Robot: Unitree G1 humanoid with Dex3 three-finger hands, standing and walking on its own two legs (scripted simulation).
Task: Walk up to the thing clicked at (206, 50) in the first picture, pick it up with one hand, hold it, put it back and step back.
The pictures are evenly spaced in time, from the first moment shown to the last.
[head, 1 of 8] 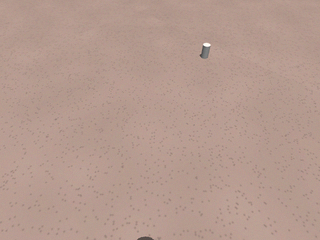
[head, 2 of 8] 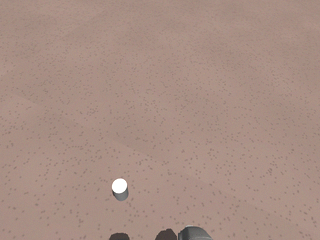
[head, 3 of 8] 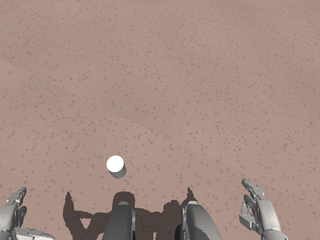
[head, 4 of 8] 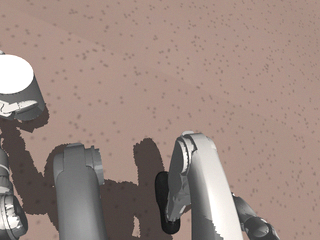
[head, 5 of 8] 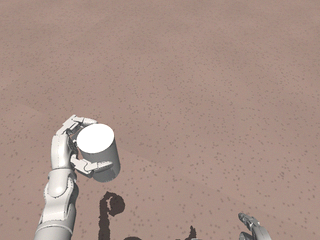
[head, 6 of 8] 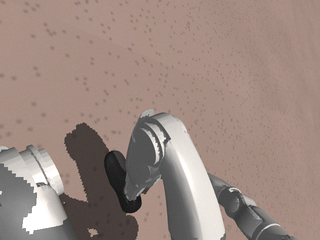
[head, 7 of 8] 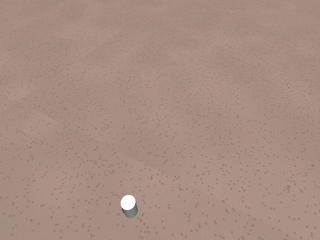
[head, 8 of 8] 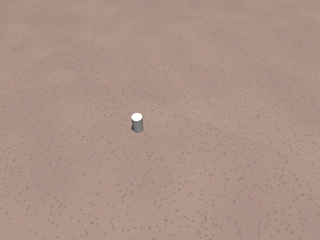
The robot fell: no
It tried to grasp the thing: yes
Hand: left
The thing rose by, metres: 0.69
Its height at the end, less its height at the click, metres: +0.00
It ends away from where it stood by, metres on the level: 0.01
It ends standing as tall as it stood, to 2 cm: yes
